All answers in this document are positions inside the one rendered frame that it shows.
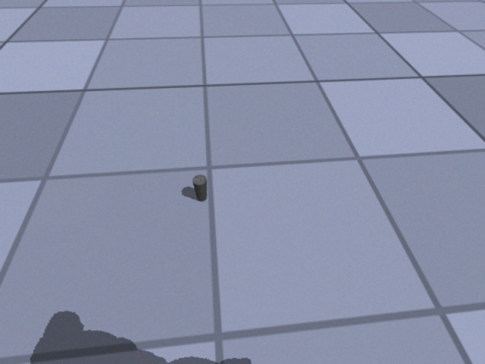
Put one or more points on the cup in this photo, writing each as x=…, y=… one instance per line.
x=200, y=185

